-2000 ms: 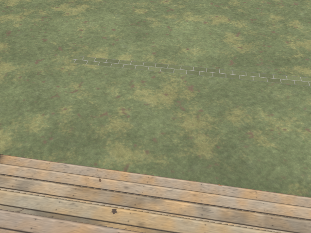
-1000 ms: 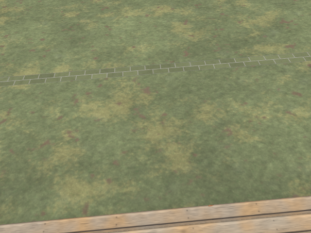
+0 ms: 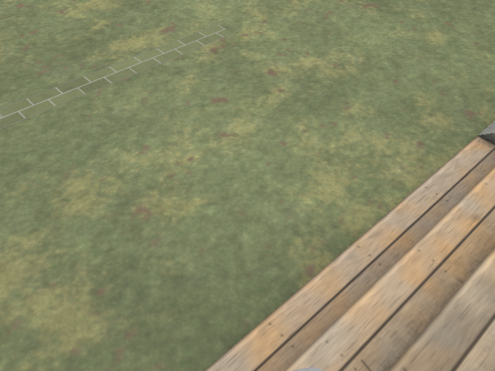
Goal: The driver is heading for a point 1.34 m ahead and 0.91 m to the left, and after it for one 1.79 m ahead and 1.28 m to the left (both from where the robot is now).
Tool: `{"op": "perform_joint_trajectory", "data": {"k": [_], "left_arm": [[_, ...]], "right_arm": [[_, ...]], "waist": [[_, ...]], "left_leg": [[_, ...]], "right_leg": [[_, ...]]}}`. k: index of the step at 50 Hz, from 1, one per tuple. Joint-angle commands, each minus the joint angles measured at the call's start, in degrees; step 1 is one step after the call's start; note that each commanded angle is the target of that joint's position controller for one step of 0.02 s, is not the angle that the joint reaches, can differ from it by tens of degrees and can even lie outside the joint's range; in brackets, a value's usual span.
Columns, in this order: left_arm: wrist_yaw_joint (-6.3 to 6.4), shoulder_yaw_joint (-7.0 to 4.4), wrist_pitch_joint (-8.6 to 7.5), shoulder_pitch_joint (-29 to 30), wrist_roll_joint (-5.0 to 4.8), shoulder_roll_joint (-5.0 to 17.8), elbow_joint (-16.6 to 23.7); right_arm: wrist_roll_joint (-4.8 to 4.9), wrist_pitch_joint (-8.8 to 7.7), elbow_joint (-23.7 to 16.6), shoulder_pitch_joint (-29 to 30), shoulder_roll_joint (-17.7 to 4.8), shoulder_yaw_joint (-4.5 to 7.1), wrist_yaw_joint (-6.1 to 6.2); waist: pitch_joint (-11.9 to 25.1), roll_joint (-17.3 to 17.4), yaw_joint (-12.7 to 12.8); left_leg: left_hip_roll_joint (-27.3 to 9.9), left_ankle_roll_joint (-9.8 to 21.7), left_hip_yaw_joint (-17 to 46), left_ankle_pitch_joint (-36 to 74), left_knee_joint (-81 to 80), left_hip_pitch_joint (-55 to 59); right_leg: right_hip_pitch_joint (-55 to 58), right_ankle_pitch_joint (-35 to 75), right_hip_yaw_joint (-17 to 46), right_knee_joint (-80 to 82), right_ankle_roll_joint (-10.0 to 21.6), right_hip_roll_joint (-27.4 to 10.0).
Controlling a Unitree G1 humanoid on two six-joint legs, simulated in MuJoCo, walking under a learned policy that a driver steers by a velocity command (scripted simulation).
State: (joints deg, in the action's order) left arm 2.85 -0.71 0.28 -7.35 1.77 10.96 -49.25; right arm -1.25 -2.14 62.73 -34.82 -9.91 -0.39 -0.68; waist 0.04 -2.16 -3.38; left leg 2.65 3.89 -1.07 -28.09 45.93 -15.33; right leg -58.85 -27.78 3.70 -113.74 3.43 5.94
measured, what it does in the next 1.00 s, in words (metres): steps on the spot, turning left: right foot, then left foot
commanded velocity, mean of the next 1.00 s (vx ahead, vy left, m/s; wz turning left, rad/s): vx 0.05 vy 0.00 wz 0.47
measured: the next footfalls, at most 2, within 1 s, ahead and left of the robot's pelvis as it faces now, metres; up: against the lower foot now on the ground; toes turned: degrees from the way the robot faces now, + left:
right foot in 0.18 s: +0.18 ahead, -0.10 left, +0.00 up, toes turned +5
left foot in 0.52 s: +0.01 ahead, +0.11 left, +0.00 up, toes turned +16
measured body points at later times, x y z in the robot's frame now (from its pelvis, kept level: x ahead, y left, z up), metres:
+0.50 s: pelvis +0.03 +0.03 -0.01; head +0.04 +0.04 +0.44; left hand +0.08 +0.32 -0.13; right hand +0.26 -0.21 -0.10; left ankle -0.02 +0.10 -0.68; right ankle +0.14 -0.10 -0.70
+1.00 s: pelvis +0.01 +0.02 +0.00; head +0.00 +0.03 +0.45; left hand +0.06 +0.31 -0.09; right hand +0.31 -0.10 -0.06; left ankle -0.03 +0.10 -0.70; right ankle +0.10 -0.08 -0.67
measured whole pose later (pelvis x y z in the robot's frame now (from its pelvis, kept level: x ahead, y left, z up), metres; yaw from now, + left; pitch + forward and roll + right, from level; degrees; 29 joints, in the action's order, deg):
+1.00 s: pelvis +0.01 +0.02 +0.00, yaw +33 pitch +1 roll -2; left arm 0.7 1.8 3.2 -6.1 1.3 13.1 -35.5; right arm -1.2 4.7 32.2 -8.6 -14.6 0.6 1.2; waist 1.2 -1.2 -1.2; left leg 10.1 3.5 13.0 -23.5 48.2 -23.4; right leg -31.2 -21.8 3.1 -59.9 -0.1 3.8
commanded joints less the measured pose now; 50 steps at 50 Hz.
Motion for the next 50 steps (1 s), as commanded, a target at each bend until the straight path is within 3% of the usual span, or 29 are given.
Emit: {"op": "perform_joint_trajectory", "data": {"k": [1, 2, 4, 6, 7, 9, 10, 11, 12, 13, 14, 16, 17, 20, 23, 25, 26, 27, 28, 29, 30, 31, 33, 36, 39, 44, 47, 49, 50], "left_arm": [[-1.07, 2.03, 0.24, 0.34, 0.08, -0.54, 3.6], [-1.61, 2.3, 0.4, -2.18, -0.02, -2.73, 1.24], [-1.28, 1.23, 2.14, -5.45, -0.15, -0.27, -2.06], [-0.65, 1.02, 1.8, -1.08, -1.16, 2.39, -1.8], [-0.17, 1.63, 1.18, 4.92, -1.57, 2.8, 1.08], [-0.76, 1.66, -0.4, 0.05, -2.38, 2.84, 0.87], [-1.24, 0.93, -1.47, -7.08, -2.58, 5.41, -1.54], [-1.32, -0.07, -1.86, -13.58, -3.06, 7.34, -3.61], [-1.25, 0.05, -1.41, -14.37, -4.32, 5.53, -3.12], [-1.1, 0.34, -1.49, -10.02, -3.67, 5.41, -0.97], [-1.13, 0.02, -1.71, -5.32, -2.9, 6.41, 1.06], [-0.67, -0.35, -1.61, -0.37, -2.1, 5.81, 3.17], [-0.17, -0.82, -1.37, 0.05, -1.59, 6.79, 3.95], [0.11, -1.54, -1.19, -2.45, -0.77, 9.11, 5.57], [-0.28, -2.43, -0.21, 0.07, -0.26, 12.16, 8.01], [0.17, -3.21, 0.96, 4.4, -0.52, 14.14, 10.03], [0.31, -3.41, 2.12, 5.78, -0.11, 13.15, 10.6], [-0.12, -2.34, 2.96, 6.33, 1.68, 8.07, 13.28], [-0.25, -1.39, 1.62, 9.98, 2.06, 7.12, 17.97], [0.38, -0.69, 0.74, 11.42, 0.84, 6.37, 18.27], [0.75, -0.76, 0.46, 10.31, 0.81, 6.69, 17.48], [0.98, -1.43, 0.58, 5.9, 1.18, 8.33, 14.51], [1.0, -2.18, 2.88, 0.42, 1.5, 9.51, 10.82], [0.25, -1.27, 4.24, 2.19, 1.54, 6.1, 12.27], [-0.39, -0.36, 3.66, 5.83, 1.56, 4.57, 14.96], [-0.91, 1.07, 2.49, 8.62, 1.46, 4.86, 19.11], [-1.79, 1.76, 1.47, 10.12, -0.06, 5.68, 20.83], [-2.59, 1.24, 1.37, 4.24, -0.73, 6.88, 18.67], [-2.45, 1.39, 2.52, 3.48, -2.12, 5.92, 19.65]], "right_arm": [[0.85, -0.94, -6.61, 10.94, -2.46, -2.05, 1.73], [2.11, -1.05, -6.46, 12.99, -3.4, -1.83, 1.53], [2.93, -0.1, -4.41, 8.0, -8.42, -0.25, 1.29], [2.47, 1.55, -5.33, 6.55, -7.77, -0.07, 1.78], [1.86, 2.67, -5.72, 4.93, -8.21, 0.49, 2.12], [-0.37, 3.73, -6.74, 4.68, -8.04, 1.09, 2.23], [-0.55, 3.81, -7.79, 2.7, -8.5, 1.81, 2.32], [-0.01, 4.14, -8.14, -2.16, -5.31, 1.61, 2.29], [0.86, 4.96, -8.64, -1.95, -3.06, 1.69, 2.57], [0.99, 5.88, -11.62, 3.16, -6.7, 3.17, 2.57], [-0.12, 6.92, -13.96, 9.24, -8.5, 3.81, 2.22], [0.04, 8.27, -15.96, 13.15, -5.7, 3.78, 1.24], [0.01, 8.58, -17.14, 15.76, -5.88, 4.06, 1.21], [0.06, 8.75, -20.78, 20.48, -5.13, 3.39, 1.38], [1.1, 9.07, -23.98, 21.52, -5.97, 2.57, 1.05], [2.24, 8.93, -23.81, 15.53, -7.48, 2.8, 0.81], [2.36, 8.47, -21.38, 7.41, -8.58, 3.37, 0.5], [2.75, 7.93, -19.9, 2.15, -12.86, 3.58, 0.14], [1.7, 6.9, -22.7, 2.48, -20.14, 5.1, 1.19], [-0.52, 6.2, -24.11, 7.09, -20.33, 4.95, 2.24], [-1.0, 6.27, -25.79, 14.91, -18.83, 4.28, 3.21], [-1.15, 6.07, -26.7, 20.96, -17.19, 3.7, 3.2], [0.69, 5.7, -29.25, 28.48, -13.44, 2.56, 2.48], [2.03, 5.56, -29.61, 25.79, -11.84, 1.86, 2.6], [1.63, 5.89, -29.88, 21.38, -11.11, 1.94, 3.32], [0.58, 5.8, -33.73, 24.41, -11.86, 2.64, 3.15], [0.07, 6.4, -33.9, 24.12, -13.04, 3.48, 2.77], [0.24, 6.03, -35.2, 28.96, -13.03, 3.13, 1.61], [-0.74, 6.96, -33.52, 24.34, -13.61, 3.75, 0.92]], "waist": [[-9.92, 1.56, 9.5], [-6.33, 6.01, 9.17], [-1.8, 15.02, 7.01], [-3.55, 11.01, 4.76], [-6.26, 11.44, 2.38], [-5.57, 13.8, 5.24], [-4.35, 8.19, 5.76], [2.64, 1.33, 4.71], [7.88, -4.99, 5.11], [6.22, -3.58, 3.53], [4.63, -5.47, 3.98], [1.24, -5.91, 1.57], [1.19, -6.62, 1.29], [3.16, -6.9, 2.03], [5.45, -11.19, 1.42], [5.35, -9.5, -3.21], [4.06, 0.25, -7.73], [-2.58, 19.01, -6.78], [1.47, 21.93, -8.39], [1.64, 13.91, -5.69], [0.07, 12.26, -0.77], [0.33, 9.66, 3.77], [1.08, 6.84, 8.44], [3.18, 6.54, 7.57], [5.14, 7.49, 4.49], [7.27, 10.44, 2.1], [5.27, 11.51, -0.58], [5.72, 12.36, 2.27], [0.99, 12.16, 1.82]], "left_leg": [[-10.02, 3.76, 17.56, 39.28, -18.4, -22.78], [-9.1, 2.99, 15.79, 36.15, -21.09, -30.59], [-10.48, 2.07, 17.1, 47.21, -18.33, -20.92], [-9.89, 2.13, 15.28, 53.57, -13.57, -9.66], [-10.11, 2.57, 16.48, 57.28, -13.95, -3.24], [-9.71, 1.85, 16.16, 67.47, -6.37, 0.4], [-7.7, 0.43, 16.02, 63.78, 0.47, -1.86], [-6.04, -2.12, 14.69, 41.52, 8.8, -8.65], [0.11, -3.19, 10.53, -6.05, 20.76, -14.41], [1.32, -3.01, 7.26, -10.85, 26.1, -15.05], [0.29, -3.27, 4.4, -5.49, 28.75, -11.86], [-0.31, -3.03, 2.77, 4.05, 33.09, -9.74], [0.36, -2.84, 1.7, 6.29, 34.3, -10.85], [1.2, -2.85, -0.77, 7.37, 27.89, -12.26], [1.81, -2.73, -4.38, 1.81, 17.04, -3.54], [1.91, -2.32, -5.22, 1.35, 4.7, 8.41], [1.49, -1.02, 1.52, -0.46, -5.2, 17.65], [-6.43, 1.01, 22.32, 34.3, -5.33, 24.02], [-19.63, 5.11, 46.35, 56.15, -14.3, 24.04], [-23.14, 7.24, 51.16, 48.38, -19.64, 19.0], [-21.4, 7.4, 46.83, 38.31, -20.1, 12.57], [-18.58, 7.29, 39.37, 39.12, -16.33, 4.43], [-12.56, 4.31, 27.95, 45.22, -10.71, -7.91], [-7.73, 2.85, 23.31, 45.98, -6.76, -8.92], [-7.27, 5.0, 24.93, 43.63, -4.71, -1.2], [-8.87, 9.76, 32.81, 41.21, -7.44, 2.96], [-8.56, 10.92, 35.36, 31.05, -12.48, 5.13], [-8.0, 10.82, 35.27, 32.64, -13.15, -4.71], [-4.25, 9.86, 33.01, 18.31, -17.75, -2.3]], "right_leg": [[8.96, 28.8, -5.55, 36.43, -3.92, -5.05], [28.7, 40.17, -6.98, 44.32, -3.23, -4.89], [36.05, 40.73, -5.9, 41.66, -2.0, -5.19], [31.5, 38.35, -7.78, 48.98, -1.41, -5.01], [28.21, 26.77, -6.23, 57.63, -2.13, -4.92], [39.67, 17.88, -3.57, 71.53, -1.58, -4.66], [48.28, 38.68, -0.22, 77.45, -0.17, -8.36], [61.34, 53.45, 7.4, 76.36, 4.16, -17.45], [66.97, 66.04, 15.88, 79.55, 10.43, -25.91], [55.53, 59.21, 20.92, 85.92, 14.36, -29.34], [45.18, 47.84, 18.71, 88.32, 16.93, -27.1], [33.1, 33.29, 9.41, 85.52, 14.3, -24.91], [30.89, 28.0, 7.63, 83.74, 12.31, -23.88], [31.62, 28.27, 2.44, 80.12, 9.26, -23.26], [27.88, 26.0, -2.28, 78.64, 5.73, -22.78], [20.72, 24.13, -5.51, 72.98, 2.98, -21.69], [10.89, 17.51, -9.72, 56.61, 0.74, -17.63], [-12.75, -15.3, -11.26, 38.03, -1.55, -8.71], [-21.25, -13.81, -0.94, 34.36, -3.33, -6.98], [-19.19, -5.21, 5.59, 31.51, -4.83, -6.82], [-16.18, 1.9, 6.27, 31.34, -5.98, -6.65], [-8.45, 10.71, 4.43, 30.59, -6.1, -7.01], [4.71, 21.47, -0.87, 26.74, -6.0, -5.76], [7.13, 26.97, -4.61, 22.96, -5.61, -3.65], [3.89, 26.85, -4.63, 25.82, -5.4, -3.71], [8.42, 19.35, -1.78, 34.33, -4.59, -3.78], [14.66, 7.01, 1.42, 51.13, -4.0, -3.4], [29.89, 10.98, -0.74, 50.45, -2.78, -2.68], [30.63, -12.93, -1.18, 73.76, -2.61, -0.35]]}}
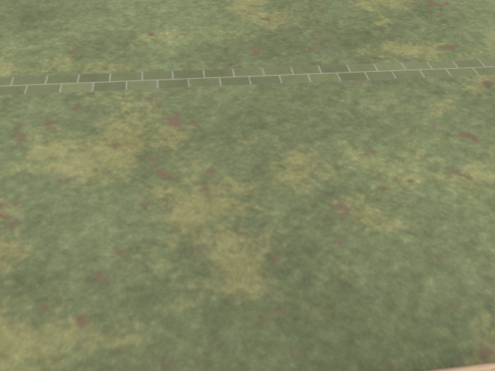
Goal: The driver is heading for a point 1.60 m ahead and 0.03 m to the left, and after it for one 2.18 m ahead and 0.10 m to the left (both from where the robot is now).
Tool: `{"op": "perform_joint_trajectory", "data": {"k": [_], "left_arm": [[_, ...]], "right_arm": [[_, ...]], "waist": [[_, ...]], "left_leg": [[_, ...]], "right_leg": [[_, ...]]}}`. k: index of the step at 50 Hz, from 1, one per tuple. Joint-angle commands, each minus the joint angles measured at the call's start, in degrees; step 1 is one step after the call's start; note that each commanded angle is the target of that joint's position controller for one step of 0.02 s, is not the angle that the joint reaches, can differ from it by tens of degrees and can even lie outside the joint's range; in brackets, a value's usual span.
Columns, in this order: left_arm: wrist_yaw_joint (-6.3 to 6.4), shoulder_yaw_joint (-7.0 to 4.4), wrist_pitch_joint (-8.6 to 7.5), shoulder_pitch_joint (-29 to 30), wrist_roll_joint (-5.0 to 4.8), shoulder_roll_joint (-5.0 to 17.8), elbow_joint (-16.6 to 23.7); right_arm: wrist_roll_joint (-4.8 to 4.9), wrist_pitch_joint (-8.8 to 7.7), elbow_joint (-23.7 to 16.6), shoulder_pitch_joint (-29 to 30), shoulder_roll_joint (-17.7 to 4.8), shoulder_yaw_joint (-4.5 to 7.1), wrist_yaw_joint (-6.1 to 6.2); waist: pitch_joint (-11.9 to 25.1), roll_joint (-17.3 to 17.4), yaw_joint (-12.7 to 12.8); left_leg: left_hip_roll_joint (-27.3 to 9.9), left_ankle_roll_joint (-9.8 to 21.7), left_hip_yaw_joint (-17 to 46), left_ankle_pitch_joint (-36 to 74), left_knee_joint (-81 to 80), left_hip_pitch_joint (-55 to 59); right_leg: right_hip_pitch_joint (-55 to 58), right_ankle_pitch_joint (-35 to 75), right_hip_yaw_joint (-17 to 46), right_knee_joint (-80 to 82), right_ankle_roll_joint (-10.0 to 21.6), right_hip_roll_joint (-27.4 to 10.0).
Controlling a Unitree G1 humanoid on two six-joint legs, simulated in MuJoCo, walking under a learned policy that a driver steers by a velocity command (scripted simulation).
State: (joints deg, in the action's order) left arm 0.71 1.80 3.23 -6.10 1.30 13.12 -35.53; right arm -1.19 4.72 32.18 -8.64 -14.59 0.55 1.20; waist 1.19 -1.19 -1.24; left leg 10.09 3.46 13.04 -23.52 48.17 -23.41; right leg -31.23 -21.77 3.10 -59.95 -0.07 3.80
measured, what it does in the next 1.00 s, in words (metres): steps on the spot: right foot, then left foot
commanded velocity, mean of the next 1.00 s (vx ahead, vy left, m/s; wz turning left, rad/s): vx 0.11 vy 0.00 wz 0.27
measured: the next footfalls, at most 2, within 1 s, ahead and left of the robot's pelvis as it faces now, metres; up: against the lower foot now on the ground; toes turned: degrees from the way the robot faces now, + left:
right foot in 0.06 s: +0.05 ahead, -0.12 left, +0.00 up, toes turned +7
left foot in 0.52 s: +0.01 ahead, +0.15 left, +0.00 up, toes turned +13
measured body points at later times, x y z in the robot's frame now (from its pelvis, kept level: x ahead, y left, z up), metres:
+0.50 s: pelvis -0.02 +0.03 +0.00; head -0.05 +0.02 +0.45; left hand +0.01 +0.30 -0.10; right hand +0.24 -0.13 -0.07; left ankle -0.02 +0.14 -0.69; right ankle +0.01 -0.13 -0.70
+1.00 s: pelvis +0.06 +0.05 +0.00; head +0.04 +0.05 +0.45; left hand +0.05 +0.32 -0.14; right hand +0.07 -0.23 -0.14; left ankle -0.02 +0.14 -0.71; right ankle +0.12 -0.09 -0.64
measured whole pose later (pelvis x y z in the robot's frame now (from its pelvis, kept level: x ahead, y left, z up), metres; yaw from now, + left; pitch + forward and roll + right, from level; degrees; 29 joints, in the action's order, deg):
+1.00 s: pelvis +0.06 +0.05 +0.00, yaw +11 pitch +0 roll -1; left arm 0.7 -4.4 3.5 -19.4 2.8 14.3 -52.0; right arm -2.1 -4.0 53.7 -29.0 -15.2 1.0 0.2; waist 3.9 -0.4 -2.2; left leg -1.5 1.2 -1.9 -31.5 47.1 -15.7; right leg -36.5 -5.9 6.0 -69.3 2.2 3.7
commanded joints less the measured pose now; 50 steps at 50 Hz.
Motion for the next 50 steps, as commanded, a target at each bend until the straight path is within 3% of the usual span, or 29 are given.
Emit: {"op": "perform_joint_trajectory", "data": {"k": [1, 2, 3, 4, 5, 7, 8, 10, 13, 17, 19, 22, 23, 24, 25, 26, 27, 28, 29, 30, 31, 32, 34, 37, 40, 45, 47, 49, 50], "left_arm": [[-0.88, -1.35, -0.6, -1.97, -1.17, 4.35, 3.33], [-0.06, -1.96, 0.23, -6.15, -1.49, 3.3, 2.62], [0.11, -2.37, 0.15, -8.3, -0.58, 6.02, 1.75], [-0.17, -3.64, -0.25, -13.53, -0.13, 12.79, 2.3], [-0.18, -3.94, -1.96, -14.89, -0.17, 12.03, 0.89], [-0.11, -3.51, -2.86, -11.73, -0.31, 9.94, 2.03], [0.34, -3.41, -3.24, -11.36, 0.11, 9.76, 2.54], [0.72, -2.66, -2.61, -11.03, -0.66, 7.35, 2.67], [1.02, -1.89, -1.73, -12.63, -0.1, 6.71, 2.94], [1.31, -2.42, -2.62, -10.97, -0.24, 8.72, 3.69], [1.19, -3.14, -4.27, -7.23, -0.93, 11.14, 4.97], [0.31, -3.17, -4.53, -1.31, -1.96, 12.19, 6.44], [0.3, -4.06, -3.4, -3.52, -1.98, 13.88, 4.59], [0.82, -4.62, -0.99, -11.2, -0.39, 14.2, 1.11], [1.31, -4.49, 0.46, -15.27, 0.16, 12.55, -1.16], [0.7, -3.82, 1.22, -15.9, 1.1, 8.82, -2.02], [-0.75, -3.78, 1.41, -13.46, 0.54, 5.06, 3.28], [-1.24, -5.79, 0.8, -5.49, -0.7, 10.14, 3.53], [-0.83, -5.94, -0.15, -7.63, -1.32, 8.66, 1.01], [-0.8, -5.58, -0.41, -10.15, -1.52, 7.45, -2.52], [-1.11, -5.62, -0.06, -10.43, -1.01, 7.09, -4.57], [-1.46, -6.17, 0.23, -10.51, -0.36, 7.76, -6.23], [-1.49, -6.56, 0.6, -9.02, 0.07, 7.78, -7.85], [-1.33, -5.8, 0.58, -9.9, 0.8, 5.55, -10.97], [-0.72, -5.8, 0.21, -9.21, 0.84, 5.21, -12.36], [0.08, -6.73, -0.2, -10.11, 2.19, 6.06, -12.56], [0.43, -6.94, -0.21, -8.41, 1.93, 6.15, -11.94], [0.17, -7.48, -1.08, -4.63, 1.25, 6.22, -10.83], [-0.14, -7.55, -1.5, -3.57, 1.21, 5.85, -10.53]], "right_arm": [[0.27, -0.2, -3.96, 1.84, -9.04, 2.94, -1.41], [0.48, -0.15, -3.28, 0.12, -8.59, 3.04, -1.53], [0.94, -0.56, -2.84, -2.37, -5.72, 2.9, -1.92], [2.15, -1.17, -7.73, 3.84, -5.87, 3.47, -2.31], [-0.01, -2.0, -6.05, 7.54, -10.24, 4.94, -2.05], [0.63, -2.42, -5.58, 8.33, -8.93, 4.66, -1.87], [0.46, -2.42, -5.65, 8.74, -7.98, 4.28, -1.97], [0.18, -0.95, -5.36, 7.62, -6.63, 3.47, -2.77], [1.28, 1.14, -6.1, 10.15, -3.98, 2.18, -3.15], [0.75, 2.17, -6.36, 10.79, -3.21, 1.18, -3.01], [0.23, 1.41, -5.27, 9.46, -3.78, 1.2, -2.81], [1.11, 1.07, -2.62, 3.82, -4.89, 0.69, -2.55], [2.11, 0.86, -1.93, 1.24, -4.61, 0.32, -2.97], [3.45, 0.32, -0.29, -1.29, -2.58, -0.25, -3.97], [2.56, 0.1, 3.09, -6.2, -2.34, 0.04, -4.3], [2.72, -1.05, 4.51, -10.28, -2.32, -0.27, -4.27], [3.84, -2.78, 2.52, -12.61, -8.33, -0.37, -4.24], [2.56, -3.34, 5.13, -18.02, -8.27, 0.12, -3.69], [0.25, -4.04, 6.68, -15.44, -10.14, 0.35, -2.2], [-0.03, -4.08, 7.8, -9.44, -7.69, -0.31, -1.23], [-0.37, -3.93, 7.13, -5.16, -6.27, -0.58, -0.92], [-0.53, -3.92, 6.99, -4.49, -5.58, -0.34, -0.92], [0.49, -4.32, 8.1, -6.4, -3.29, -0.58, -1.28], [1.06, -4.86, 11.56, -12.3, -4.34, 0.42, -0.78], [0.7, -6.09, 15.03, -19.44, -5.38, 0.8, -0.38], [0.09, -8.44, 19.7, -24.08, -7.2, 1.82, -0.94], [-0.75, -8.87, 21.13, -26.33, -7.56, 1.91, -0.99], [-1.31, -9.25, 22.65, -29.08, -8.02, 2.1, -0.82], [-1.41, -9.57, 22.83, -28.59, -7.41, 1.83, -0.71]], "waist": [[-0.29, 9.92, 0.1], [-1.36, 7.19, 3.26], [-2.18, -2.55, 1.71], [-0.95, -14.92, 4.99], [-0.75, -9.28, 7.24], [0.41, -4.62, 4.13], [2.7, -5.95, 3.82], [3.95, -7.16, 2.34], [3.24, -6.1, 2.24], [0.25, -6.85, 0.74], [3.08, -7.05, 0.4], [3.82, -8.99, -1.86], [1.49, -11.76, -2.06], [-1.93, -10.59, -0.7], [-2.76, -4.16, -0.55], [-6.66, 5.75, -1.87], [-8.53, 18.82, 1.53], [-6.74, 12.54, -5.34], [-5.92, 14.95, -3.66], [-5.25, 13.72, 0.96], [-4.49, 14.52, 2.63], [-4.78, 14.35, 2.84], [-5.61, 8.92, 3.02], [-5.1, 5.15, 2.72], [-5.44, 5.5, -0.12], [-5.06, 8.24, -1.09], [-4.47, 9.14, -2.93], [-6.22, 6.99, -4.81], [-6.77, 8.2, -4.93]], "left_leg": [[-11.73, 8.72, 21.4, 10.22, -20.03, -3.07], [-8.52, 6.97, 19.06, -1.6, -18.67, -4.75], [-3.93, 4.02, 13.64, -14.73, -7.22, -13.85], [3.04, 0.99, 1.53, -21.0, 4.13, -26.36], [1.04, -1.6, 2.68, -16.4, 20.2, -29.47], [0.82, -3.61, -1.56, -10.86, 33.78, -29.3], [1.63, -4.17, -3.14, -7.76, 42.44, -30.27], [1.98, -6.13, -4.48, -5.91, 51.59, -34.16], [1.81, -7.87, -6.73, -0.88, 56.44, -37.24], [-3.9, -7.81, -10.0, 11.37, 42.12, -30.67], [-6.55, -6.1, -10.78, 24.58, 37.53, -15.72], [-7.96, -3.24, -14.72, 17.57, 22.35, 5.65], [-10.02, -1.6, -11.54, 2.61, 8.02, 7.17], [-8.02, -1.06, -14.77, -15.22, -10.71, 8.79], [-6.33, -1.28, -16.37, -12.78, -15.34, 19.98], [-9.83, -1.78, -7.31, -7.4, -16.0, 24.31], [-28.91, 1.67, 26.04, 15.7, -18.89, 23.31], [-27.91, 4.7, 35.33, 19.94, -28.64, 17.43], [-25.58, 6.23, 30.35, 3.93, -29.51, 12.36], [-23.97, 6.0, 23.32, -10.44, -30.28, 5.34], [-21.16, 5.54, 17.64, -20.07, -31.44, -0.34], [-20.14, 6.11, 15.15, -24.4, -32.36, -4.79], [-20.34, 7.2, 13.97, -22.05, -32.39, -5.81], [-20.18, 8.91, 11.7, -16.87, -28.64, 0.48], [-22.46, 10.52, 10.19, -12.59, -25.73, 7.28], [-25.42, 11.59, 5.34, 6.45, -19.93, 10.94], [-25.9, 10.43, 3.2, 13.28, -16.29, 13.26], [-25.1, 9.33, 2.05, 4.43, -11.41, 15.69], [-25.5, 8.92, 1.83, 1.81, -10.09, 13.63]], "right_leg": [[17.24, -0.33, 0.17, 15.88, 1.36, 0.18], [23.11, -6.06, -0.09, 30.2, 1.51, 0.69], [32.65, 1.37, 8.93, 28.85, 3.07, -6.85], [36.2, 15.1, 29.23, 35.38, 10.0, -20.97], [32.57, 29.51, 35.89, 34.42, 15.13, -24.17], [28.07, 35.01, 24.5, 32.88, 17.48, -22.7], [27.79, 37.55, 20.34, 31.36, 18.16, -21.52], [25.5, 38.12, 14.65, 28.53, 17.15, -19.29], [20.68, 24.93, 10.19, 28.56, 14.03, -18.12], [12.37, 5.45, 6.04, 32.41, 9.61, -18.09], [5.25, 7.29, 5.49, 33.09, 9.2, -19.81], [-3.51, 12.66, -0.82, 32.19, 7.58, -19.52], [0.57, 9.43, -0.19, 33.5, 7.38, -18.9], [5.48, -4.7, -1.28, 33.22, 8.39, -16.21], [1.02, -14.11, -0.01, 27.35, 9.09, -15.04], [-8.05, -19.22, -3.8, 12.18, 7.01, -11.73], [-24.61, -26.33, -6.15, -3.82, 1.49, -6.39], [-21.72, -20.92, 5.96, 1.02, 0.79, -3.79], [-18.77, -12.98, 9.19, -2.74, -0.38, -2.54], [-12.11, -5.62, 9.23, -3.43, -0.65, -3.46], [-6.64, -1.41, 5.18, -7.31, -0.84, -2.59], [-4.22, 1.81, 2.69, -12.37, -0.74, -1.35], [-5.82, 6.12, 2.83, -17.69, -0.33, -0.97], [-10.06, 12.02, 3.23, -16.36, 0.05, -2.08], [-15.19, 13.16, 6.96, -14.81, 0.86, 0.56], [-15.77, 12.72, 5.42, -12.72, 2.07, -0.55], [-17.32, 11.16, 3.74, -12.73, 2.54, -0.91], [-22.43, 18.57, 5.58, -7.47, 2.55, -1.93], [-21.72, 20.99, 4.56, -4.78, 2.39, -1.21]]}}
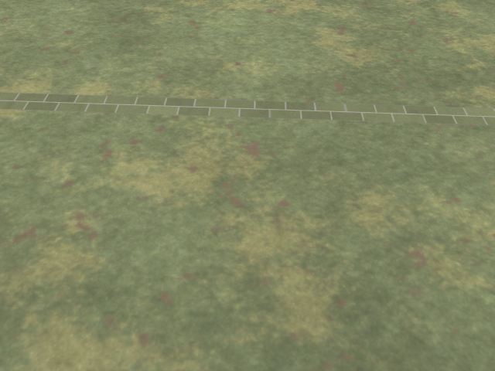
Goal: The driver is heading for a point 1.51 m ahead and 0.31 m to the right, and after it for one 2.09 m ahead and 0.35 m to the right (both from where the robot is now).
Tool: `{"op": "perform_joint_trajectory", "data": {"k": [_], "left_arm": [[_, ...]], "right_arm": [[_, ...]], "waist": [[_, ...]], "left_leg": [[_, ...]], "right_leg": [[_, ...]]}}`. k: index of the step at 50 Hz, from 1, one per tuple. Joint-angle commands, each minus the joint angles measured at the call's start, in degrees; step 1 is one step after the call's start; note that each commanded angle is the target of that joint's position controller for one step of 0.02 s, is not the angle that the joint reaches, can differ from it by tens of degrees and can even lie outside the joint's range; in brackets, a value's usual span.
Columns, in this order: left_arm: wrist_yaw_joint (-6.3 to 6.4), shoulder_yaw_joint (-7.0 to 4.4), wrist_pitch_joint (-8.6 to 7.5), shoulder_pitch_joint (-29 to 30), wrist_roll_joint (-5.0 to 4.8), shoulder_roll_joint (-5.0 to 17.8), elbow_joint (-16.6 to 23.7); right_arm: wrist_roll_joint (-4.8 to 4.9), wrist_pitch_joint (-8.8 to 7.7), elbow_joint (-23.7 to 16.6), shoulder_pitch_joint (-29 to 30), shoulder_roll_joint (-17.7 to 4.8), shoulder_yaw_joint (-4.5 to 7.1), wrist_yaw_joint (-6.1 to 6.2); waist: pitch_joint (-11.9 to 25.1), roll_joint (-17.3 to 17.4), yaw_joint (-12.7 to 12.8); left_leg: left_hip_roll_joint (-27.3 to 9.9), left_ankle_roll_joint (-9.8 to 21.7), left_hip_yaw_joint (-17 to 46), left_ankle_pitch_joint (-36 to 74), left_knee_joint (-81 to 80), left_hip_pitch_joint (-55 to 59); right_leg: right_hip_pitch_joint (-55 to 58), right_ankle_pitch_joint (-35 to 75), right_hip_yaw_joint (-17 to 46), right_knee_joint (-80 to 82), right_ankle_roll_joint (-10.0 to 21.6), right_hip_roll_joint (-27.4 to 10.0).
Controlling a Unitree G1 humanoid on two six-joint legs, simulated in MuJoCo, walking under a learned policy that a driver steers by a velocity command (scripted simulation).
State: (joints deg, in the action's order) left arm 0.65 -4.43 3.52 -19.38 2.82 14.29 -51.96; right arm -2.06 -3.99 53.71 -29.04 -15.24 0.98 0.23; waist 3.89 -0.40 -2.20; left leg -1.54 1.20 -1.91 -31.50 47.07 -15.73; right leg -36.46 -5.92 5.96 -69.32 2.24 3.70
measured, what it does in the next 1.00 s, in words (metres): goes down, turning right: right foot 0.21 m lower, then left foot 0.20 m lower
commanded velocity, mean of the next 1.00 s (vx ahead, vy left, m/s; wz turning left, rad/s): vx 0.48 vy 0.00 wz -0.33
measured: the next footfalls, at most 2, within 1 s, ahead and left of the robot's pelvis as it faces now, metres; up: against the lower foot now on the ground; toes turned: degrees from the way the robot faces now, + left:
right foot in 0.24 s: +0.18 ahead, -0.19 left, -0.21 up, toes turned -6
left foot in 0.76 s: +0.44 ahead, -0.16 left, -0.41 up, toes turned -25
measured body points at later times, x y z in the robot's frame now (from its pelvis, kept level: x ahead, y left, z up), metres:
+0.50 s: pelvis +0.20 -0.16 -0.22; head +0.18 -0.20 +0.23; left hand +0.17 +0.08 -0.35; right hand +0.25 -0.41 -0.37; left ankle +0.39 -0.03 -0.83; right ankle +0.14 -0.19 -0.91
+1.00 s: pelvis +0.47 -0.28 -0.42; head +0.48 -0.29 +0.03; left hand +0.69 -0.12 -0.54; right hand +0.25 -0.44 -0.55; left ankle +0.40 -0.14 -1.11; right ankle +0.59 -0.47 -1.07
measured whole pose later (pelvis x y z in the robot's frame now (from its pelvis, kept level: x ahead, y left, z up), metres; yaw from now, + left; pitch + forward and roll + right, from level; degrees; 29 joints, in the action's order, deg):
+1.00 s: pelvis +0.47 -0.28 -0.42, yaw -19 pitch +0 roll +2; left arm -2.4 -0.6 -3.7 -5.7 3.9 11.0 -53.4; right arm 0.5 -5.1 62.9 -35.7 -10.7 1.5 1.2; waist -0.4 -1.6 -3.0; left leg 6.9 3.8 3.6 -34.1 43.6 -9.1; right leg -44.9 22.5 3.9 -56.1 1.5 -3.0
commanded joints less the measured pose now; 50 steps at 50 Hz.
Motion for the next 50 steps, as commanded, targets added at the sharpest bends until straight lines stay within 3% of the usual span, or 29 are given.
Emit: {"op": "perform_joint_trajectory", "data": {"k": [1, 4, 7, 9, 10, 11, 12, 13, 14, 16, 17, 18, 19, 21, 25, 28, 34, 35, 37, 38, 39, 40, 42, 43, 44, 45, 47, 49, 50], "left_arm": [[-0.16, -1.7, -2.47, 13.1, -0.1, 4.62, 6.58], [-0.98, -1.28, -4.26, 15.78, -1.02, 2.25, 9.0], [-4.17, 0.56, -3.88, 12.64, -5.31, -1.38, 8.67], [-3.16, -0.83, -2.23, -2.21, -3.73, 2.36, 3.04], [-2.47, -0.93, -2.21, -7.72, -4.5, 3.65, 0.51], [-2.12, -1.93, -2.12, -12.94, -2.83, 4.61, -2.18], [-2.23, -2.82, -2.38, -19.67, -2.16, 8.5, -5.6], [-3.58, -0.99, -3.08, -18.15, -2.17, 10.92, -5.46], [-3.75, -0.34, -3.13, -15.71, -4.42, 10.98, -5.23], [-2.68, -1.3, -3.44, -14.48, -4.52, 13.85, -4.33], [-2.17, 0.22, -4.02, -10.64, -3.35, 10.14, -3.38], [-1.96, 0.78, -5.01, -8.96, -2.19, 9.55, -2.96], [-0.99, 2.79, -5.64, -4.86, -1.66, 3.57, -1.89], [-0.15, 2.08, -5.96, -4.63, -0.91, 5.52, -2.25], [1.23, 3.27, -7.31, -7.11, -4.23, 0.61, -4.76], [1.61, 3.17, -6.57, -6.21, -3.21, 1.57, -2.17], [2.42, 3.87, -5.85, -13.58, -1.35, -0.89, -5.35], [2.34, 3.78, -5.81, -15.15, -0.23, -1.57, -5.63], [1.15, 3.24, -5.14, -8.75, 0.26, 0.85, -5.65], [0.38, 3.06, -5.42, -7.47, -0.99, 2.02, -5.66], [-0.33, 2.02, -5.64, -0.71, -0.57, 1.57, -4.39], [0.83, 2.63, -6.41, -3.79, -2.47, 0.68, 0.16], [0.7, 3.43, -6.94, 0.77, 1.18, 0.15, 0.07], [-0.2, 3.68, -7.14, 1.5, 2.32, 0.28, 0.42], [-0.52, 3.26, -6.69, 11.82, 2.8, 1.25, 2.08], [-1.47, 4.28, -6.68, 20.59, 1.72, 0.73, 6.37], [-2.75, 3.43, -6.14, 5.63, 1.21, -2.61, -3.4], [-3.99, 2.64, -8.03, 10.42, 0.94, 1.35, -1.35], [-3.95, 2.98, -8.33, 15.5, 0.83, 0.99, -0.52]], "right_arm": [[-0.68, -1.77, 2.65, -9.1, -6.28, 1.59, 1.02], [-0.67, -2.45, 1.58, -4.72, -4.89, 0.99, 1.88], [-0.96, -1.87, 0.17, 5.28, -6.06, 1.91, 1.97], [-0.59, -1.61, -0.14, 9.74, -8.51, 2.73, 0.92], [-1.55, 0.55, 1.09, 5.47, -6.66, 2.73, 1.35], [-2.02, 1.93, 3.17, 2.31, -8.31, 3.59, 2.38], [-2.23, 1.93, 3.74, 4.99, -8.04, 4.21, 2.55], [-1.87, 2.27, 0.31, 2.24, -1.0, 2.27, 1.4], [-2.15, 1.93, -3.39, -1.64, -1.41, 2.06, 0.93], [-1.76, 2.51, -3.86, 2.13, -1.39, 1.89, 0.77], [-2.84, 2.56, -3.52, 8.52, -3.59, 2.34, 0.96], [-2.6, 2.77, -3.97, 11.93, -3.72, 2.45, 0.77], [-1.5, 2.97, -4.76, 14.74, -3.14, 2.16, 0.6], [-2.46, 3.57, -1.04, 12.58, -2.13, 2.17, 0.87], [-1.3, 2.75, -3.8, 18.72, -2.14, 1.68, -0.5], [-1.44, 2.66, -4.95, 23.83, -0.15, 1.17, -1.18], [-0.98, -0.54, -4.14, 20.42, -0.08, 0.95, -1.6], [0.65, -1.41, -5.56, 22.08, 0.68, 0.58, -1.05], [2.0, -0.88, -1.77, 8.31, -0.11, 1.56, -0.52], [1.19, -0.09, 3.2, -3.72, -2.58, 2.68, -0.61], [2.59, 0.66, 5.82, -15.57, -5.53, 4.03, -0.6], [1.18, 0.57, 4.53, -13.91, -4.37, 2.21, -2.26], [1.59, -0.41, 4.78, -12.17, -2.57, 1.95, -2.65], [1.22, -0.41, 4.45, -8.81, -8.24, 3.82, -0.9], [0.67, -1.38, 5.99, -6.46, -5.21, 2.64, 0.19], [1.1, -2.15, 2.81, 2.34, 0.44, 0.34, 1.35], [1.39, -2.13, 1.93, 4.15, -6.13, 2.0, 1.28], [4.14, -3.71, 1.52, 8.02, -1.81, 1.65, 1.86], [3.41, -3.87, 2.0, 5.49, -1.8, 1.67, 1.16]], "waist": [[-10.4, 7.03, -5.22], [-10.37, 3.54, -4.66], [-11.46, 6.06, -0.03], [-7.6, 11.15, 6.45], [-8.48, 8.21, 7.77], [-3.87, 3.77, 9.75], [-2.26, -1.57, 13.41], [-7.23, -16.72, 8.53], [-4.25, -18.07, 2.79], [0.75, -15.92, 2.91], [-2.52, -8.46, 3.84], [-6.06, -12.55, 3.4], [-11.62, -7.16, 0.87], [-9.59, -4.13, -0.82], [-8.2, -4.52, -0.11], [-6.48, -3.7, 1.83], [-10.44, -4.65, 6.87], [-13.41, -1.67, 9.36], [-7.56, -5.44, 3.35], [-6.65, 0.99, -1.49], [-3.67, 11.63, -10.43], [-0.79, 10.84, -2.03], [-2.94, -0.09, -1.5], [-3.16, 2.26, 0.75], [-12.06, 1.4, 1.65], [-17.76, -4.74, 4.38], [-8.06, 0.21, 7.1], [-8.41, 3.05, 5.87], [-9.61, 0.52, 1.94]], "left_leg": [[-14.25, 10.1, 18.63, 2.25, -3.71, 10.37], [-14.33, 7.82, 14.32, -1.58, -1.89, -1.17], [-12.64, 4.79, 3.26, -9.28, -1.25, -24.21], [-15.06, 2.82, 1.18, 6.7, 11.01, -25.0], [-11.18, 2.38, -3.77, 12.23, 24.84, -9.74], [-8.78, 3.28, -4.84, 20.84, 39.42, -9.5], [-5.09, 2.5, -1.91, 3.52, 64.41, -21.65], [0.95, 2.25, -4.73, -21.51, 84.09, -40.04], [-1.55, 3.27, -0.35, -13.61, 75.46, -48.05], [-1.91, 2.54, 2.39, -8.12, 70.88, -51.79], [-3.22, 1.06, 6.05, 8.77, 56.31, -50.12], [-2.91, -0.15, 7.46, 12.43, 50.82, -48.86], [-3.32, -3.59, 7.51, 20.47, 38.87, -46.68], [-2.14, -5.1, 6.17, 28.55, 34.06, -36.46], [0.78, -3.37, 4.95, 52.27, 12.49, -29.06], [3.81, -2.09, 3.97, 60.88, 3.95, -16.58], [6.44, -0.2, 3.84, 51.53, -3.8, -15.17], [7.29, -0.56, 1.61, 46.53, -19.78, -17.35], [5.33, 1.74, 0.36, 47.03, -25.39, 4.88], [1.21, 5.17, 2.43, 53.08, -31.55, 21.16], [-10.52, 14.25, 13.49, 63.42, -33.48, 38.3], [-18.55, 15.86, 21.0, 87.0, -6.57, 53.48], [-16.98, 17.83, 21.34, 58.24, -12.19, 43.91], [-20.79, 22.85, 32.21, 33.99, -15.07, 33.44], [-18.14, 20.45, 33.43, 24.28, -16.87, 19.98], [-9.57, 15.56, 25.14, 19.67, -25.19, -8.02], [-6.99, 13.41, 21.86, 27.7, -24.15, -31.62], [0.62, 10.16, 17.35, 3.01, -14.12, -22.12], [1.75, 10.5, 17.15, 1.93, -12.21, -19.33]], "right_leg": [[-22.88, 13.54, 8.41, 8.42, 0.25, -2.97], [-14.54, 25.36, 5.77, 23.04, 0.25, -2.28], [20.71, 37.74, -5.36, 33.72, -1.22, -4.24], [32.62, 34.47, -9.43, 21.72, 0.65, -3.8], [26.42, 26.49, -3.35, 48.28, 2.46, -7.88], [38.54, 22.52, -6.81, 50.68, 2.27, -4.67], [49.68, 22.6, 0.34, 42.93, 6.06, -9.06], [48.35, 44.03, -2.38, 24.78, 1.92, -8.52], [48.09, 46.13, 6.64, 23.11, 0.61, -10.42], [39.07, -4.9, 29.04, 38.48, 9.81, -18.4], [29.95, -24.73, 28.98, 43.43, 10.13, -16.86], [23.41, -25.17, 36.76, 44.57, 11.3, -18.28], [13.45, -21.98, 32.99, 42.67, 10.82, -16.57], [8.41, -4.53, 30.49, 38.9, 10.67, -13.97], [7.42, -4.51, 22.55, 29.65, 8.03, -4.78], [4.23, -12.07, 22.21, 26.9, 9.1, -1.07], [16.17, 4.78, 20.66, 8.04, 9.48, 2.21], [22.01, 12.0, 16.99, 6.32, 8.48, 4.44], [15.75, 35.3, 14.42, -6.35, 7.25, 2.94], [2.71, 29.18, 11.56, -22.44, 4.25, 3.07], [-15.23, -28.14, 1.91, -57.82, 1.3, 12.45], [-37.94, -46.87, -2.63, -61.8, 1.34, 8.57], [-46.53, -35.83, -0.77, -50.05, 2.25, 1.22], [-43.46, -33.62, 0.37, -40.63, 1.97, -3.07], [-46.66, -20.39, 2.95, -27.69, -0.29, -6.86], [-25.88, -2.35, -2.21, 0.88, -3.73, -6.44], [20.07, 26.11, -6.1, 1.63, -2.16, -4.28], [14.82, 49.37, -1.56, 21.38, -0.06, -7.17], [13.58, 47.75, -4.9, 26.8, -0.59, -5.32]]}}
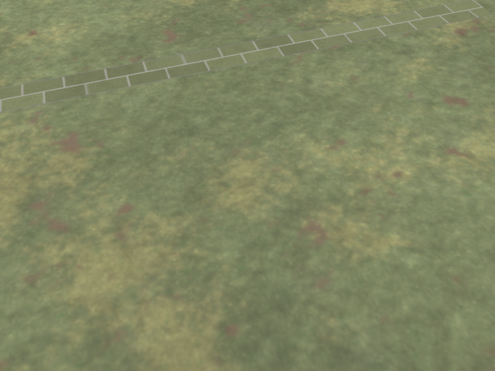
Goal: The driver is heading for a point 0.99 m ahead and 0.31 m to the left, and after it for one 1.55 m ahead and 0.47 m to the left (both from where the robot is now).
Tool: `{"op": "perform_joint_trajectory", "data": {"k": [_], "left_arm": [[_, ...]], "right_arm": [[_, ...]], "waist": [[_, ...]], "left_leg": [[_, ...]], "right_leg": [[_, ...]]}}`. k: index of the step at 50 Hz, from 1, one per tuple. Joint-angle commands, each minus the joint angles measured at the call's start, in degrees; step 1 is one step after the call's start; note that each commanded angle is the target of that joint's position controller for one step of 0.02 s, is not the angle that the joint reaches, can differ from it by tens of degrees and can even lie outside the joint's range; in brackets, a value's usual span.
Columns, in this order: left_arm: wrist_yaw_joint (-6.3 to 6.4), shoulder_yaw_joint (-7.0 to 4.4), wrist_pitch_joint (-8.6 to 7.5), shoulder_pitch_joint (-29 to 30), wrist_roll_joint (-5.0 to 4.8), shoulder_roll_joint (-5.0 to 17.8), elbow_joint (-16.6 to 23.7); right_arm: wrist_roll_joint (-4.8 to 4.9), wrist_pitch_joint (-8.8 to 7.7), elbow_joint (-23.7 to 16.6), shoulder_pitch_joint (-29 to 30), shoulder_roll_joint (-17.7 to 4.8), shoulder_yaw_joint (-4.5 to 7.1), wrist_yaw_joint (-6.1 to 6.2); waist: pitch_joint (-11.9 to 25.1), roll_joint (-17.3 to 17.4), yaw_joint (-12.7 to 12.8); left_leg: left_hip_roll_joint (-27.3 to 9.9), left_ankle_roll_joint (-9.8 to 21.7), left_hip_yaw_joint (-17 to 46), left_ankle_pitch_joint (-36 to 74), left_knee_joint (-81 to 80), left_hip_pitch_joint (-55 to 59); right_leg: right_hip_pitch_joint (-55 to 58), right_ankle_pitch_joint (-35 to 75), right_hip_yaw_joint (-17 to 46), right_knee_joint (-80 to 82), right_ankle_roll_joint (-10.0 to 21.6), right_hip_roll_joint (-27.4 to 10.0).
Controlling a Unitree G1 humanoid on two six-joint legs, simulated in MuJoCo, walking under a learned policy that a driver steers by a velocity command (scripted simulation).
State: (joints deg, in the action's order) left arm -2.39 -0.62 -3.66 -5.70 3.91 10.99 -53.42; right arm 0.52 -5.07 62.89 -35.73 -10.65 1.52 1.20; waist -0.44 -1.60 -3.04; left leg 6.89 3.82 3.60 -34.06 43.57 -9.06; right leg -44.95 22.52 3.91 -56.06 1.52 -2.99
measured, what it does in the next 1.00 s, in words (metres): goes down, turning left: right foot 0.20 m lower, then left foot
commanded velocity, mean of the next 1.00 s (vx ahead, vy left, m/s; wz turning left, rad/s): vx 0.50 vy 0.00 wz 0.53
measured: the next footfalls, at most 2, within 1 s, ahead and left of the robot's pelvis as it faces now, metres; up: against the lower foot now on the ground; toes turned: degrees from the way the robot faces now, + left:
right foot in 0.16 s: +0.27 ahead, -0.16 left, -0.20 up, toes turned +4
left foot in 0.58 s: +0.50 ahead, +0.06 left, -0.20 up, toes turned +22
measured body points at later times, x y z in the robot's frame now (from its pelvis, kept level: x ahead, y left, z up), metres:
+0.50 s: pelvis +0.33 -0.06 -0.18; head +0.35 -0.05 +0.27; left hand +0.20 +0.16 -0.32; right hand +0.57 -0.23 -0.29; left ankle +0.47 +0.07 -0.86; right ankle +0.23 -0.16 -0.90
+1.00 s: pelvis +0.59 +0.01 -0.16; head +0.62 +0.03 +0.29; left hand +0.64 +0.32 -0.26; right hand +0.72 -0.23 -0.29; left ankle +0.47 +0.04 -0.90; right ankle +0.79 -0.03 -0.87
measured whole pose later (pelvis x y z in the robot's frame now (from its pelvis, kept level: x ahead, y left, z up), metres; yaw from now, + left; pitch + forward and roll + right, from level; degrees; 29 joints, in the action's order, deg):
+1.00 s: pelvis +0.59 +0.01 -0.16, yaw +34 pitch +2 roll +0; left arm -0.9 -1.6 -1.9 -2.5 1.4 13.5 -44.1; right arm -0.7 -2.7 51.4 -23.5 -14.5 4.2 -0.1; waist -1.4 -0.8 -4.7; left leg 7.5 5.0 10.3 -19.0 22.7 -4.4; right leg -32.2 -5.5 3.1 -35.5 -1.8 -2.4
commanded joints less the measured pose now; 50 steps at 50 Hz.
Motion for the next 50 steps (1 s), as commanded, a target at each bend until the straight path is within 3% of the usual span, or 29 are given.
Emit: {"op": "perform_joint_trajectory", "data": {"k": [1, 3, 4, 6, 7, 8, 9, 10, 11, 12, 13, 14, 15, 16, 17, 19, 22, 26, 28, 29, 30, 31, 32, 34, 36, 38, 42, 46, 50], "left_arm": [[-0.75, -0.14, -1.41, 6.69, -0.57, 2.75, 3.14], [-0.12, 0.2, -1.94, 12.49, -2.31, 1.45, 6.47], [0.08, -0.14, -2.28, 10.4, -2.94, 2.21, 6.45], [0.86, -1.2, -2.59, 1.86, -3.73, 3.73, 3.45], [1.3, -2.75, -2.32, -6.64, -3.8, 6.51, 0.83], [1.26, -4.11, -1.76, -14.33, -3.13, 10.21, -1.58], [0.9, -4.4, -1.3, -23.27, -1.74, 12.73, -3.4], [0.31, -4.0, -1.18, -27.14, -0.82, 12.43, -4.37], [-0.18, -4.22, -0.49, -27.21, -1.63, 10.1, -3.47], [0.84, -5.46, -0.56, -26.68, -2.44, 12.83, -3.89], [1.67, -3.35, -0.23, -19.09, -2.03, 5.76, -0.58], [2.45, -3.1, -1.32, -16.72, -1.31, 6.09, -0.77], [2.81, -2.32, -1.75, -17.97, -1.39, 3.58, -2.4], [3.33, -1.26, -2.36, -17.49, -1.71, 1.53, -3.15], [3.78, -1.55, -2.56, -15.43, -1.57, 2.51, -3.08], [4.54, -1.57, -3.05, -12.28, -2.53, 3.23, -1.87], [3.99, -1.42, -2.95, -13.98, -4.03, 3.75, -1.55], [3.95, -2.12, -1.3, -20.08, -3.17, 7.25, -3.22], [3.86, -2.38, -0.58, -23.18, -2.05, 9.15, -3.86], [3.5, -2.68, -0.49, -22.83, -2.17, 10.36, -2.86], [2.11, -1.32, -0.54, -26.66, -2.62, 3.37, 0.92], [1.73, -2.4, -0.9, -16.6, -2.02, 9.08, 3.96], [1.65, -2.45, -1.52, -10.47, -2.44, 9.27, 6.4], [2.08, -2.28, -1.56, -10.63, -2.04, 7.83, 6.33], [2.45, -2.01, 0.94, -14.55, -1.34, 6.52, 5.45], [2.19, -2.11, 1.94, -13.43, -1.16, 5.91, 6.08], [1.85, -1.98, 1.79, -2.69, -1.64, 5.3, 9.85], [1.64, -1.72, 1.5, 5.98, -2.37, 5.47, 12.73], [1.57, -2.28, 0.49, 3.83, -2.84, 7.95, 13.03]], "right_arm": [[-0.06, -2.27, -7.16, 8.73, -6.23, 1.13, -0.35], [-1.7, -1.57, -4.79, 2.15, -4.5, 0.69, -0.89], [-2.58, -0.85, -4.11, 0.31, -3.93, 0.6, -0.32], [-4.16, 1.96, -1.91, -2.33, -3.41, 0.36, 0.99], [-4.45, 3.15, -1.46, -2.91, -4.85, 0.93, 1.7], [-3.53, 3.22, -1.59, -3.05, -5.44, 1.49, 1.37], [-1.04, 3.08, -0.97, -6.41, -4.01, 1.99, 0.48], [2.18, 2.56, -2.1, -9.76, -3.02, 1.26, 1.51], [0.37, 2.56, -3.38, -3.01, -3.84, 0.49, 2.06], [-1.31, 2.71, -6.46, 4.22, -4.25, 0.04, 1.61], [-3.46, 2.8, -7.62, 11.96, -6.74, 1.31, 0.52], [-4.03, 2.97, -10.55, 17.4, -5.98, 1.77, -0.7], [-4.46, 3.34, -10.77, 19.13, -4.46, 1.6, -1.38], [-3.1, 3.75, -12.39, 22.71, -0.88, 0.52, -2.24], [-3.36, 3.78, -12.91, 22.43, 1.27, 0.06, -2.84], [-3.69, 2.84, -13.71, 22.5, 2.14, -0.66, -3.32], [-2.25, 2.12, -15.07, 27.88, 1.11, -1.11, -4.22], [-2.18, 3.05, -17.35, 33.06, -1.74, -0.66, -4.19], [-2.14, 2.2, -14.8, 22.9, -3.97, 0.48, -4.34], [-2.7, 1.8, -13.1, 16.27, -7.86, 1.9, -3.88], [-2.99, 2.45, -14.37, 15.72, -16.0, 3.98, -3.28], [-1.12, 3.92, -14.01, 8.59, -15.25, 4.05, -2.46], [-2.04, 4.41, -13.41, 12.07, -15.01, 3.96, -1.28], [-1.87, 4.12, -13.89, 18.74, -11.68, 3.33, -0.75], [-1.51, 2.77, -15.11, 22.34, -9.19, 2.53, -1.07], [-1.01, 1.66, -14.92, 22.02, -10.15, 2.93, -1.26], [-0.15, 1.67, -14.15, 17.27, -11.59, 3.77, -0.92], [-0.79, 1.71, -13.72, 12.32, -11.59, 4.18, -1.1], [-1.63, 1.63, -15.5, 13.67, -12.97, 4.7, -1.11]], "waist": [[-6.36, 2.96, -1.16], [-7.25, 5.83, -6.85], [-7.54, 6.92, -7.4], [-6.72, 7.38, -5.36], [-5.34, 7.26, -1.79], [-1.89, 1.97, 1.56], [6.32, -1.93, 2.69], [14.38, -7.29, 2.21], [16.58, -9.37, 6.81], [18.5, -15.36, 8.63], [11.48, -4.31, 7.71], [6.66, -10.47, 5.95], [0.22, -6.6, 3.85], [-6.01, -3.16, 1.83], [-6.55, -4.16, 0.41], [-5.25, -6.34, -1.7], [-3.59, -5.68, -0.45], [-2.73, -2.16, 1.77], [3.76, -2.01, -2.23], [8.14, -0.07, -5.98], [16.02, 17.41, -1.5], [19.16, 9.15, -7.12], [8.82, 6.59, -5.9], [-1.27, 2.08, 0.46], [-0.55, 2.66, 4.92], [0.12, 2.82, 5.93], [-0.69, 4.68, 3.19], [-1.64, 5.97, -0.5], [-1.02, 7.15, 1.17]], "left_leg": [[-6.55, 8.24, 12.35, 6.37, -4.6, -20.53], [-6.03, 7.62, 12.97, 12.65, 2.26, -13.67], [-5.49, 7.34, 14.15, 13.8, 5.99, -8.94], [-4.24, 6.97, 14.03, 17.18, 19.24, -3.29], [-3.68, 7.42, 15.09, 14.53, 30.21, -7.32], [-0.51, 6.68, 11.82, -1.91, 41.96, -17.0], [2.05, 4.83, 6.46, -21.98, 60.61, -33.08], [-1.67, 4.34, 4.12, -21.55, 69.45, -49.65], [-6.27, 5.59, 0.69, -15.67, 71.49, -58.11], [-7.93, 4.67, -1.38, -7.67, 75.76, -61.91], [-10.09, 3.51, -3.08, 6.35, 62.16, -54.3], [-10.8, 2.65, -0.7, 13.08, 59.04, -50.72], [-12.51, 1.76, 0.26, 15.04, 55.38, -49.98], [-12.21, -0.33, 0.86, 21.22, 40.14, -45.12], [-11.58, -1.2, -0.65, 24.79, 33.03, -39.12], [-11.78, -0.61, -1.58, 32.52, 17.22, -31.38], [-8.42, 1.91, -6.59, 39.39, 6.02, -20.74], [-4.29, 5.38, -11.89, 25.67, -1.32, -19.42], [-0.23, 7.91, -12.02, 22.6, -6.92, -5.89], [-3.19, 10.53, -5.26, 22.6, -11.02, 6.31], [-24.83, 21.49, 25.82, 32.65, -11.99, 25.8], [-26.42, 23.37, 42.05, 20.37, -22.22, 31.38], [-25.84, 20.72, 35.72, 15.03, -25.04, 26.11], [-21.22, 15.74, 24.75, 27.03, -26.93, 8.3], [-16.67, 14.15, 17.68, 36.96, -28.26, -3.19], [-13.63, 13.68, 13.39, 43.22, -28.77, -5.89], [-11.63, 11.66, 12.71, 37.93, -29.66, -4.93], [-12.02, 10.66, 15.23, 37.38, -27.7, -1.11], [-13.47, 7.94, 19.85, 36.2, -23.83, -1.6]], "right_leg": [[20.96, 14.32, -2.93, 21.11, -0.78, 1.68], [22.59, 8.5, -3.94, 30.55, -2.46, 2.6], [23.16, 8.59, -1.74, 36.5, -2.78, 1.26], [28.94, 12.5, 0.44, 48.8, -2.34, -2.22], [38.22, 12.57, 2.72, 52.33, -1.45, -6.1], [50.79, 12.54, 3.38, 47.86, -1.84, -8.25], [71.32, 30.55, 2.22, 28.27, -2.02, -12.57], [88.33, 39.17, 4.24, 12.88, -0.46, -21.28], [87.66, 22.75, 5.73, 13.39, 1.33, -21.36], [79.07, -15.9, 16.26, 22.26, 10.12, -25.72], [60.58, -34.42, 9.88, 31.5, 6.76, -17.48], [48.95, -31.31, 13.9, 32.66, 8.94, -21.24], [40.82, -24.42, 12.17, 32.42, 8.25, -19.89], [29.5, -24.37, 5.21, 37.64, 6.27, -15.86], [24.17, -24.54, 3.17, 39.66, 6.59, -14.04], [22.13, -14.27, -2.99, 39.08, 6.21, -12.39], [23.76, -6.64, -8.12, 39.84, 4.26, -11.15], [39.19, 13.82, -11.79, 30.71, 3.28, -11.54], [40.86, 16.51, -13.67, 13.02, 3.68, -11.81], [33.17, 4.36, -14.99, -1.81, 2.36, -10.47], [11.25, -53.16, -15.57, -26.72, -0.66, -0.25], [-1.61, -54.61, -4.09, -32.25, -0.54, 4.85], [-9.14, -49.34, -1.79, -29.67, 0.06, 1.2], [-2.28, -44.3, -2.21, -17.4, -0.01, -2.29], [9.52, -43.1, -2.01, -11.34, -1.53, -2.57], [12.32, -39.87, -3.18, -6.3, -2.34, -1.62], [10.98, -28.97, -3.33, 5.7, -3.96, -0.92], [11.15, -24.91, -3.15, 15.46, -4.0, 0.86], [22.57, -30.15, -1.94, 24.32, -2.63, 2.95]]}}
Keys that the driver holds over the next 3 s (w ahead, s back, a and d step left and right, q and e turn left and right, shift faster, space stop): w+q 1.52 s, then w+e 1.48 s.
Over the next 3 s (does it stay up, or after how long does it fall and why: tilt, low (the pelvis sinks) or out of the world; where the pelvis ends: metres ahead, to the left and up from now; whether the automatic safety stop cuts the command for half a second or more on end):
stays up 1.33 0.69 -0.15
